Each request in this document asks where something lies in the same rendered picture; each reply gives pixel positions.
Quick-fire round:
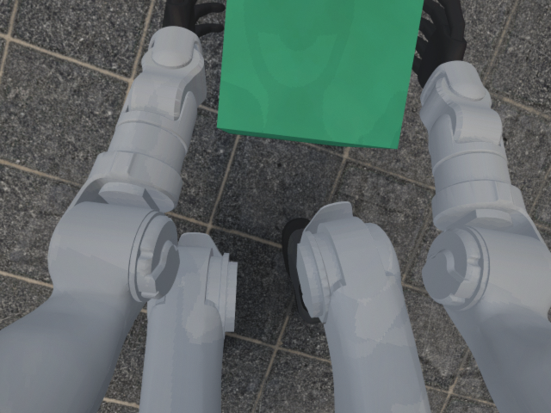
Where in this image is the right robot shin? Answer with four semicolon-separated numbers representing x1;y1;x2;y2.
300;201;401;306

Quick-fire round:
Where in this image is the robot right forearm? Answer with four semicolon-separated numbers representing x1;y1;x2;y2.
419;60;547;247

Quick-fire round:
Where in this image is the right robot hand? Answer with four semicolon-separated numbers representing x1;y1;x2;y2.
412;0;467;89

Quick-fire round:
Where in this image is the robot left forearm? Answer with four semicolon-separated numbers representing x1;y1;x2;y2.
47;26;207;279

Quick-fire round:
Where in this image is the left robot hand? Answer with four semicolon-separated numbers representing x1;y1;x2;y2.
162;0;226;38

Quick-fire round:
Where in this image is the carton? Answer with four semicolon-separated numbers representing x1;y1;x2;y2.
217;0;424;149

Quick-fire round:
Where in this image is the right robot upper arm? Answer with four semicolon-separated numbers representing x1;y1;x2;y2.
422;225;551;413

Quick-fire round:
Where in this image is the robot left thigh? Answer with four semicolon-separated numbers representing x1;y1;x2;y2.
139;246;238;413

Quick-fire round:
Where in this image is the left robot upper arm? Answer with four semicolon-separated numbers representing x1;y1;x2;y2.
0;201;180;413

